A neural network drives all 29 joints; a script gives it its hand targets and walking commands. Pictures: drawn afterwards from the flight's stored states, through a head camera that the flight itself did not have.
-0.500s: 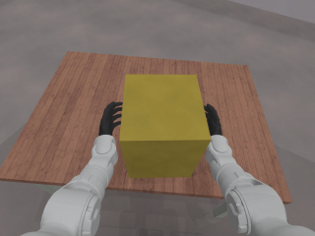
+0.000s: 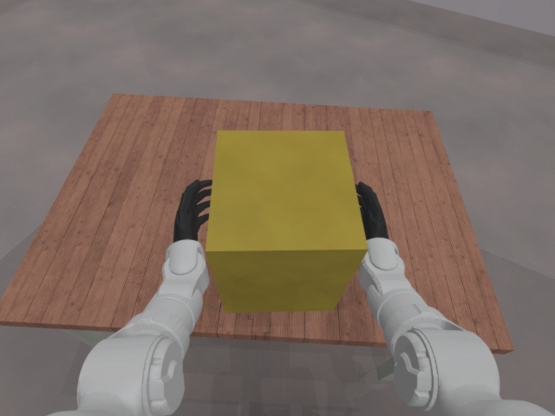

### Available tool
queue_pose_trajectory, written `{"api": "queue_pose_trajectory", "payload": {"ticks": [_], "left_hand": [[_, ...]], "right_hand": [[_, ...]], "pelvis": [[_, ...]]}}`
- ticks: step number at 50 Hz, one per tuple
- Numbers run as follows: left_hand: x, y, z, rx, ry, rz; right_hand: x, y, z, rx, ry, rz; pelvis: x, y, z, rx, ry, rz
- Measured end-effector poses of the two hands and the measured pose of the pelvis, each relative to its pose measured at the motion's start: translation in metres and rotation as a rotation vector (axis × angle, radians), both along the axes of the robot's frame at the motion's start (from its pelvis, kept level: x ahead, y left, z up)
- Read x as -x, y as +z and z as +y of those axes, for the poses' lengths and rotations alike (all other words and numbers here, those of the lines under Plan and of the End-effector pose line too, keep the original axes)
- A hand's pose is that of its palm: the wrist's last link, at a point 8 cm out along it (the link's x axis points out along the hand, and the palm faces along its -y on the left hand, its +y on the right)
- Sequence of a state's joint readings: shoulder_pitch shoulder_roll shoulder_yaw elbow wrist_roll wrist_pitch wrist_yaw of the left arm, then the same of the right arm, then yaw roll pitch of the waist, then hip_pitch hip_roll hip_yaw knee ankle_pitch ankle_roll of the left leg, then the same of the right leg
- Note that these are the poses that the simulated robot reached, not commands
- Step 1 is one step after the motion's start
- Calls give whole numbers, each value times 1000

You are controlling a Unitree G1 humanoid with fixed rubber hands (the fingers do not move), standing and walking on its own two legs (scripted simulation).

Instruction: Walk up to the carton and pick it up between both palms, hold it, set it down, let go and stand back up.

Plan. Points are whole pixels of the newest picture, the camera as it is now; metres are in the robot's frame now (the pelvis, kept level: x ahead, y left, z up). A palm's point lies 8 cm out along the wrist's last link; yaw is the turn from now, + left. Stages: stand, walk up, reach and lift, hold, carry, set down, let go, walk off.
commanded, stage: reach and lift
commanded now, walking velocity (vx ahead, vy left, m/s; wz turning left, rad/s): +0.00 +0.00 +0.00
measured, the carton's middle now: (280, 228) +0.42 -0.03 -0.02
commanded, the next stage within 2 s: none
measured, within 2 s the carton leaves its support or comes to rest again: leaves its support in 0.58 s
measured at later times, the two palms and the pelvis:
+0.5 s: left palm (189, 231) +0.40 +0.11 +0.01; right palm (371, 231) +0.38 -0.17 +0.01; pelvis +0.00 +0.00 +0.00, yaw +0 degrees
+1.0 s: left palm (178, 231) +0.39 +0.13 +0.03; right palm (367, 229) +0.38 -0.16 +0.03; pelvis +0.00 +0.01 +0.01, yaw +0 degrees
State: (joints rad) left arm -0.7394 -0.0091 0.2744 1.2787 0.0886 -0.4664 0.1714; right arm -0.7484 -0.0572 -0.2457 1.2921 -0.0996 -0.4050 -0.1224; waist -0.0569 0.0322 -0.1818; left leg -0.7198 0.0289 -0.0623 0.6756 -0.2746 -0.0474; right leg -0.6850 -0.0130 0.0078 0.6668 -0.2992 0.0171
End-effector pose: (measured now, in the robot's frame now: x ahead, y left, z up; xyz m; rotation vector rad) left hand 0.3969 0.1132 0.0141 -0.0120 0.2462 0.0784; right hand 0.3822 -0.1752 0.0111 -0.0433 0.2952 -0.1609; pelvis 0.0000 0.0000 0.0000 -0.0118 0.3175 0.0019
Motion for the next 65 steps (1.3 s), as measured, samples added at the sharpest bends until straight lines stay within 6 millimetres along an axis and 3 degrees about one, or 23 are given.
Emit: {"api": "queue_pose_trajectory", "payload": {"ticks": [24,38,52,57,65], "left_hand": [[-4,-4,0,9,-2,-7],[-1,22,9,3,17,-108],[5,17,12,0,8,-56],[1,32,8,-24,-8,-69],[2,73,9,-52,5,-115]], "right_hand": [[-3,-2,0,-3,-8,-2],[-5,19,9,-13,5,-108],[4,15,12,-1,1,-59],[3,25,9,13,-1,-72],[-2,66,9,21,17,-117]], "pelvis": [[-5,3,2,4,-1,20],[-1,7,3,7,-2,31],[3,11,7,12,-3,43],[0,11,7,13,-3,48],[3,14,7,13,-2,-10]]}}
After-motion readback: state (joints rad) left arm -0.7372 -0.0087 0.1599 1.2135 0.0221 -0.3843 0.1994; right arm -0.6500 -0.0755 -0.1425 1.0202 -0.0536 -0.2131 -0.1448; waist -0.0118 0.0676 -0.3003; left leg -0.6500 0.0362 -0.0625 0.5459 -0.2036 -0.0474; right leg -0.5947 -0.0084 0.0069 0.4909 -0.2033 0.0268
